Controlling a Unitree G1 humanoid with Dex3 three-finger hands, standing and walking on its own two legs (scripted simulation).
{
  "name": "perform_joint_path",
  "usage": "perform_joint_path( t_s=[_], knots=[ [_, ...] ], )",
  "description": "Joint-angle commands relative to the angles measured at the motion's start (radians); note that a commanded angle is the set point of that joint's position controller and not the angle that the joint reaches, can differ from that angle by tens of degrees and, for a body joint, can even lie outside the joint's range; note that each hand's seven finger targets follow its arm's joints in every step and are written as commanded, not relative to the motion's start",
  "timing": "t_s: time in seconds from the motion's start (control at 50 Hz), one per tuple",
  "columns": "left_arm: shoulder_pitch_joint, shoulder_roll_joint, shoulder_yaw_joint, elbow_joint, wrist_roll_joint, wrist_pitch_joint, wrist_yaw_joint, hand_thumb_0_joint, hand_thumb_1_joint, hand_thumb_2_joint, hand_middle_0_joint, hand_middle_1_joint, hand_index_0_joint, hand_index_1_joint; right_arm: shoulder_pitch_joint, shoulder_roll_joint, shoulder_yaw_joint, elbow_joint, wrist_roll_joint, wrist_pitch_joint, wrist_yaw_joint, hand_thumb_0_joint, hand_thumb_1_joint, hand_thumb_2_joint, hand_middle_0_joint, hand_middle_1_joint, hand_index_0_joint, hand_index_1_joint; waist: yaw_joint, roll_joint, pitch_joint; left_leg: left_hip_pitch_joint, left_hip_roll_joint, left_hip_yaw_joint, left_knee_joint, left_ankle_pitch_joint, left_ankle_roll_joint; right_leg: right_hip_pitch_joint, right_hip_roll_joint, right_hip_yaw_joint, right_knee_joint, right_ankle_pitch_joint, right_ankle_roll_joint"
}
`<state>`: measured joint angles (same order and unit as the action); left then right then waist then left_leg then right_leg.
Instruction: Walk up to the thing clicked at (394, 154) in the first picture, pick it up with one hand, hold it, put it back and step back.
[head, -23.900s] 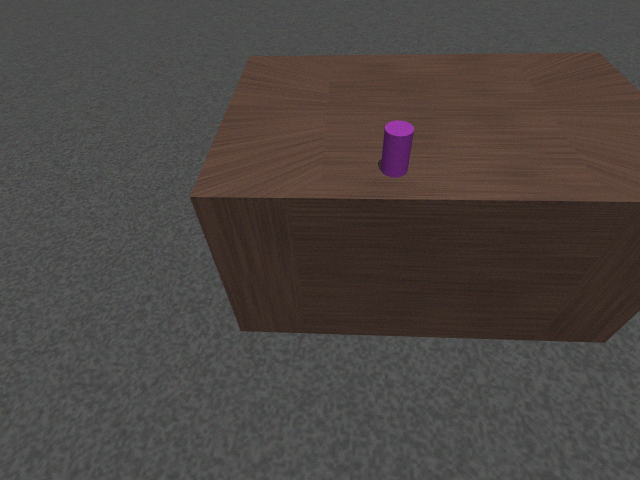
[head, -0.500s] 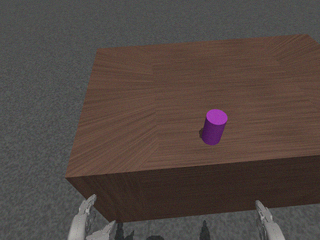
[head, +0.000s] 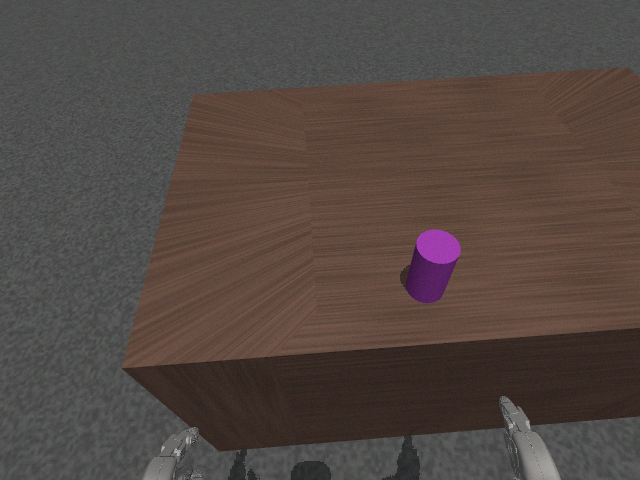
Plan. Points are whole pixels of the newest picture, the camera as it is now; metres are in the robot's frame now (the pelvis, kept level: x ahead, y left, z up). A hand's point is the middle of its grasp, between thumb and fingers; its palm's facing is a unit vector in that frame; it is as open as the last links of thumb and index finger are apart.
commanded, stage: home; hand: right
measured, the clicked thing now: (431, 267) +0.44 -0.15 -0.06
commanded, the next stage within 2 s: stand in 1.92 s
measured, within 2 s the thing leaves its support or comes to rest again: neither
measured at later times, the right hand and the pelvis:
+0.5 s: hand out of the picture +0.05 -0.25 -0.14, palm faces -0.03 +0.92 -0.38, open 17.5 cm; pelvis -0.02 +0.01 +0.01, yaw +0 degrees
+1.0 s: hand out of the picture +0.04 -0.24 -0.14, palm faces -0.03 +0.93 -0.37, open 17.5 cm; pelvis -0.02 +0.01 +0.01, yaw +0 degrees
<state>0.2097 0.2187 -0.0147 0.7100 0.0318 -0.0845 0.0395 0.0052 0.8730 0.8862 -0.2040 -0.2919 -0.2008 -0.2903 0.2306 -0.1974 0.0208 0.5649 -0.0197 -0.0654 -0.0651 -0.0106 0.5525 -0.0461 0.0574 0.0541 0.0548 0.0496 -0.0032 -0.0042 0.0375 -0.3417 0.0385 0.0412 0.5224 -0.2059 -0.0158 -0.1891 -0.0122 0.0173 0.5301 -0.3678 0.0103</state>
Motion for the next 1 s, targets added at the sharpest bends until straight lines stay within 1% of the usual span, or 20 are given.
perform_joint_path(
  t_s=[0.0,0.04,0.06,0.14,0.2,0.26,0.3,0.34,0.38,0.48,0.54,0.56,0.62,0.68,0.76,0.8,0.82,0.84,0.88,0.98],
  knots=[
    [0.021,0.275,0.094,-0.030,0.018,0.024,-0.008,0.000,0.895,0.900,-0.199,-0.298,-0.200,-0.298,0.023,-0.275,-0.104,0.031,-0.019,-0.007,0.028,0.000,0.548,-0.054,0.052,0.052,0.052,0.052,0.006,-0.047,-0.268,0.227,0.091,-0.058,0.070,0.490,0.078,0.029,-0.081,0.043,-0.018,0.568,-0.020],
    [0.009,0.266,0.083,0.000,0.005,0.033,-0.018,0.000,0.895,0.900,-0.199,-0.299,-0.200,-0.298,-0.010,-0.267,-0.083,0.075,-0.011,-0.007,0.041,0.000,0.552,-0.051,0.051,0.051,0.051,0.051,0.013,-0.035,-0.205,0.192,0.080,-0.044,0.048,0.358,0.074,0.005,-0.079,0.048,-0.055,0.486,-0.018],
    [-0.001,0.272,0.079,0.017,0.005,0.035,-0.020,0.000,0.896,0.901,-0.199,-0.299,-0.200,-0.298,-0.027,-0.261,-0.076,0.098,-0.008,-0.004,0.045,0.000,0.541,-0.058,0.052,0.053,0.052,0.053,0.008,-0.034,-0.165,0.176,0.077,-0.046,0.040,0.328,0.068,-0.015,-0.079,0.048,-0.069,0.458,-0.020],
    [-0.029,0.289,0.072,0.076,0.004,0.047,-0.024,0.000,0.896,0.901,-0.200,-0.300,-0.200,-0.300,-0.055,-0.296,-0.068,0.187,-0.010,0.004,0.050,0.000,0.564,-0.044,0.050,0.049,0.050,0.049,0.004,0.007,-0.082,0.169,0.086,-0.057,-0.007,0.320,0.062,-0.033,-0.078,0.061,-0.103,0.378,-0.028],
    [-0.032,0.302,0.070,0.125,0.001,0.056,-0.026,0.000,0.896,0.901,-0.200,-0.300,-0.200,-0.299,-0.073,-0.318,-0.065,0.248,-0.006,0.009,0.049,0.000,0.564,-0.044,0.050,0.049,0.050,0.049,0.008,0.019,-0.080,0.183,0.099,-0.078,-0.031,0.332,0.063,-0.009,-0.076,0.061,-0.118,0.350,-0.031],
    [-0.031,0.318,0.065,0.173,-0.003,0.063,-0.029,0.000,0.896,0.901,-0.200,-0.300,-0.200,-0.300,-0.097,-0.336,-0.059,0.304,-0.003,0.017,0.047,0.000,0.571,-0.040,0.049,0.048,0.049,0.048,0.011,0.017,-0.077,0.201,0.098,-0.083,-0.058,0.263,0.057,0.006,-0.081,0.073,-0.164,0.300,-0.035],
    [-0.052,0.332,0.061,0.197,-0.002,0.067,-0.031,0.000,0.896,0.901,-0.200,-0.300,-0.200,-0.299,-0.101,-0.349,-0.057,0.335,0.000,0.022,0.046,0.000,0.574,-0.038,0.049,0.047,0.049,0.047,0.000,0.009,-0.035,0.183,0.089,-0.087,-0.102,0.172,0.044,-0.009,-0.079,0.079,-0.199,0.217,-0.038],
    [-0.055,0.341,0.058,0.224,-0.002,0.071,-0.032,0.000,0.896,0.901,-0.200,-0.300,-0.200,-0.299,-0.113,-0.364,-0.055,0.361,0.000,0.026,0.047,0.000,0.567,-0.042,0.049,0.048,0.049,0.048,0.001,0.008,-0.008,0.176,0.092,-0.100,-0.136,0.069,0.044,-0.021,-0.077,0.082,-0.221,0.136,-0.043],
    [-0.049,0.342,0.054,0.249,-0.004,0.073,-0.036,0.000,0.896,0.901,-0.200,-0.299,-0.200,-0.299,-0.114,-0.379,-0.053,0.386,0.000,0.028,0.049,0.000,0.560,-0.046,0.050,0.050,0.050,0.050,-0.002,0.032,0.019,0.165,0.096,-0.119,-0.182,-0.019,0.044,-0.029,-0.069,0.075,-0.226,0.099,-0.044],
    [-0.025,0.350,0.051,0.300,-0.006,0.071,-0.039,0.000,0.896,0.901,-0.199,-0.299,-0.200,-0.299,-0.131,-0.396,-0.051,0.429,0.001,0.030,0.051,0.000,0.568,-0.042,0.049,0.048,0.049,0.048,0.006,0.037,0.010,0.180,0.108,-0.145,-0.231,-0.104,0.044,-0.020,-0.069,0.076,-0.243,0.081,-0.042],
    [-0.027,0.357,0.050,0.316,-0.007,0.068,-0.040,0.000,0.896,0.900,-0.199,-0.299,-0.200,-0.298,-0.123,-0.393,-0.050,0.449,0.003,0.034,0.054,0.000,0.570,-0.041,0.049,0.048,0.049,0.048,0.002,0.013,0.014,0.174,0.098,-0.139,-0.228,-0.116,0.040,-0.027,-0.076,0.085,-0.264,0.054,-0.043],
    [-0.036,0.358,0.052,0.319,-0.007,0.066,-0.040,0.000,0.896,0.901,-0.200,-0.299,-0.200,-0.299,-0.118,-0.389,-0.048,0.456,0.002,0.033,0.054,0.000,0.570,-0.040,0.049,0.048,0.049,0.048,-0.003,0.015,0.007,0.181,0.098,-0.135,-0.226,-0.098,0.041,-0.022,-0.080,0.089,-0.267,0.074,-0.042],
    [-0.033,0.354,0.050,0.333,-0.008,0.065,-0.038,0.000,0.896,0.901,-0.200,-0.300,-0.200,-0.299,-0.117,-0.381,-0.047,0.469,0.004,0.035,0.055,0.000,0.573,-0.038,0.049,0.047,0.048,0.047,-0.006,0.002,0.006,0.201,0.092,-0.130,-0.212,-0.070,0.038,-0.037,-0.084,0.092,-0.281,0.071,-0.041],
    [-0.040,0.353,0.050,0.334,-0.010,0.060,-0.035,0.000,0.896,0.901,-0.200,-0.300,-0.200,-0.299,-0.114,-0.376,-0.045,0.478,0.006,0.032,0.056,0.000,0.588,-0.030,0.047,0.045,0.047,0.045,-0.008,-0.010,-0.020,0.227,0.092,-0.119,-0.187,0.023,0.039,-0.017,-0.097,0.097,-0.284,0.136,-0.037],
    [-0.038,0.351,0.051,0.346,-0.013,0.063,-0.033,0.000,0.896,0.901,-0.200,-0.300,-0.200,-0.299,-0.113,-0.373,-0.045,0.492,0.007,0.035,0.055,0.000,0.578,-0.035,0.048,0.046,0.048,0.046,-0.007,-0.011,-0.005,0.232,0.092,-0.118,-0.189,0.031,0.038,-0.022,-0.097,0.095,-0.285,0.140,-0.037],
    [-0.034,0.348,0.049,0.349,-0.013,0.063,-0.032,0.000,0.896,0.901,-0.200,-0.300,-0.200,-0.299,-0.118,-0.371,-0.043,0.494,0.009,0.035,0.054,0.000,0.565,-0.043,0.049,0.049,0.049,0.049,-0.004,0.000,-0.019,0.235,0.095,-0.117,-0.186,0.064,0.041,-0.001,-0.097,0.090,-0.283,0.181,-0.035],
    [-0.041,0.350,0.050,0.350,-0.013,0.065,-0.031,0.000,0.896,0.901,-0.200,-0.300,-0.200,-0.300,-0.111,-0.369,-0.043,0.497,0.009,0.035,0.055,0.000,0.569,-0.041,0.049,0.048,0.049,0.048,-0.010,-0.001,-0.002,0.219,0.089,-0.115,-0.198,0.052,0.036,-0.003,-0.095,0.087,-0.278,0.170,-0.035],
    [-0.040,0.348,0.050,0.350,-0.014,0.064,-0.030,0.000,0.896,0.901,-0.200,-0.300,-0.200,-0.300,-0.118,-0.372,-0.043,0.497,0.009,0.035,0.054,0.000,0.575,-0.037,0.048,0.047,0.048,0.047,-0.004,0.003,-0.011,0.222,0.095,-0.116,-0.193,0.069,0.041,0.012,-0.098,0.087,-0.277,0.183,-0.034],
    [-0.043,0.349,0.050,0.354,-0.014,0.066,-0.031,0.000,0.896,0.901,-0.200,-0.300,-0.200,-0.300,-0.120,-0.372,-0.043,0.501,0.010,0.038,0.054,0.000,0.577,-0.036,0.048,0.046,0.048,0.046,-0.006,-0.002,0.012,0.214,0.090,-0.118,-0.207,0.029,0.036,-0.009,-0.094,0.082,-0.282,0.138,-0.033],
    [-0.041,0.345,0.050,0.358,-0.011,0.067,-0.031,0.000,0.896,0.901,-0.200,-0.300,-0.200,-0.299,-0.127,-0.373,-0.045,0.498,0.010,0.038,0.054,0.000,0.571,-0.039,0.049,0.047,0.049,0.047,-0.002,0.008,-0.002,0.217,0.097,-0.123,-0.212,0.037,0.043,0.015,-0.099,0.079,-0.281,0.158,-0.032]
  ],
)
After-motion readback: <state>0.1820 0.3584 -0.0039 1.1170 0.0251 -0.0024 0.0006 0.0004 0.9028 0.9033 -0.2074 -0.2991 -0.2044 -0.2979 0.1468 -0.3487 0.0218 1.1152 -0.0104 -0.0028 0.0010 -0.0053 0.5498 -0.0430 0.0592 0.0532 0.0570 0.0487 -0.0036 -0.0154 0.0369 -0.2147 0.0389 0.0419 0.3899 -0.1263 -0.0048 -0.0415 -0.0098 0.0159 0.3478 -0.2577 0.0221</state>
